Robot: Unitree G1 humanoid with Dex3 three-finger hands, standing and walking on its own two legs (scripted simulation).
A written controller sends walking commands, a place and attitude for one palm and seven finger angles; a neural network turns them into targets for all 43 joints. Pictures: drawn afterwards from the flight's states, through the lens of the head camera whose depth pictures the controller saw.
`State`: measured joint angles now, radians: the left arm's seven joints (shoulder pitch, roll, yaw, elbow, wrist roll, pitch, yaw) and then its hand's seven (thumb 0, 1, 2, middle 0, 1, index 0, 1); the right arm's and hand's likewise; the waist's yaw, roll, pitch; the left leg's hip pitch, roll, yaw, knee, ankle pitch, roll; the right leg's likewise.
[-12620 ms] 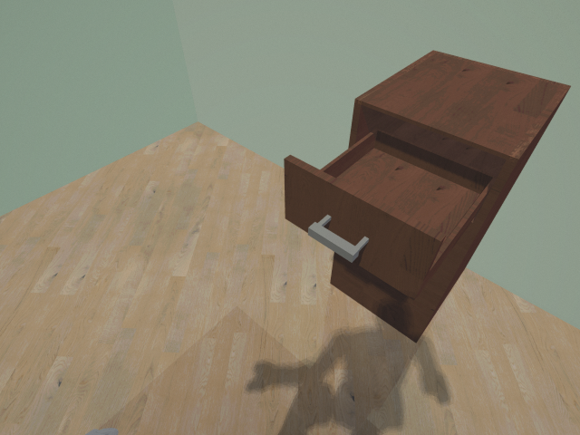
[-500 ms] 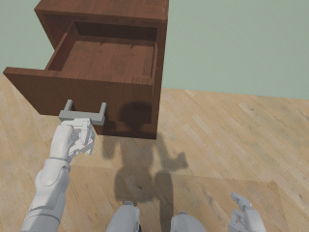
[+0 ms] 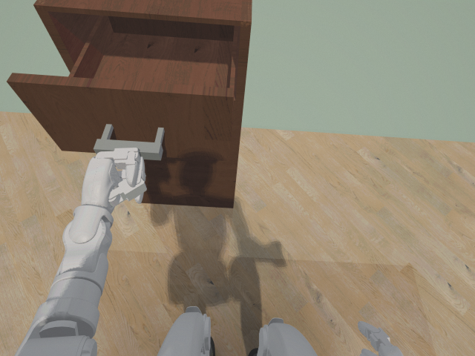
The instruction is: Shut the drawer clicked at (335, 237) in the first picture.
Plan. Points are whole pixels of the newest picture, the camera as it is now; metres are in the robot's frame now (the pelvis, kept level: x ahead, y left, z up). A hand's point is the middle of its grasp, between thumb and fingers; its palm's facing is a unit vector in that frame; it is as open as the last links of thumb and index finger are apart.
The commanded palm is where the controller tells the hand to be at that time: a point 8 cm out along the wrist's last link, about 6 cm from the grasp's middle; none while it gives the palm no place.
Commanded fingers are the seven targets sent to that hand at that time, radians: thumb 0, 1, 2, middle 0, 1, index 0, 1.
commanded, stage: push the drawer shut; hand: left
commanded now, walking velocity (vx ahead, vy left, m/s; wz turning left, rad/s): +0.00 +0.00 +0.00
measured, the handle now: (132, 140) +0.47 +0.20 +0.04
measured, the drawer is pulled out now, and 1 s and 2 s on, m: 0.18 0.07 0.00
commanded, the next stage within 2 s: pull the fist back off the drawer in 2.00 s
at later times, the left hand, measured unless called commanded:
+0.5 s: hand (147, 152) +0.45 +0.17 +0.03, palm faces -0.03 -1.00 -0.04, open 3.0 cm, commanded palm +0.44 +0.21 +0.04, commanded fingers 0.00 0.90 0.90 -1.40 -1.60 -1.40 -1.60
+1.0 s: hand (153, 126) +0.51 +0.17 +0.04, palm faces -0.02 -1.00 -0.04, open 3.1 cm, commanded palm +0.51 +0.20 +0.04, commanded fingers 0.00 0.90 0.90 -1.40 -1.60 -1.40 -1.60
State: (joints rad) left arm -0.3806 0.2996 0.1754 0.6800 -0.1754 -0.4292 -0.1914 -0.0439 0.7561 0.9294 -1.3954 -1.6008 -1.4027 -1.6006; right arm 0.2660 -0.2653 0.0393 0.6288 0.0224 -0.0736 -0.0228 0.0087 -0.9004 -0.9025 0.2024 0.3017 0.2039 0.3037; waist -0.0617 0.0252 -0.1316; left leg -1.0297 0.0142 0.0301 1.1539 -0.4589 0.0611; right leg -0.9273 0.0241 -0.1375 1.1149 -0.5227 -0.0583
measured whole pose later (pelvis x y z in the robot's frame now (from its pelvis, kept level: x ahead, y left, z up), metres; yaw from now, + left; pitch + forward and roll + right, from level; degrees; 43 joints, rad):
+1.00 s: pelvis +0.00 +0.00 -0.01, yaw -2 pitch +25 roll -5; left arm -0.88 0.48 0.34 1.18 -0.07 -0.47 -0.19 0.02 0.74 0.92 -1.40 -1.60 -1.40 -1.60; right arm 0.34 -0.27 0.06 0.65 -0.01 0.02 0.01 0.00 -0.90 -0.90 0.20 0.30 0.20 0.30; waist -0.18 0.03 -0.13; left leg -1.18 0.04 0.02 1.22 -0.47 0.06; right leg -1.07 0.05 -0.14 1.16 -0.52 -0.06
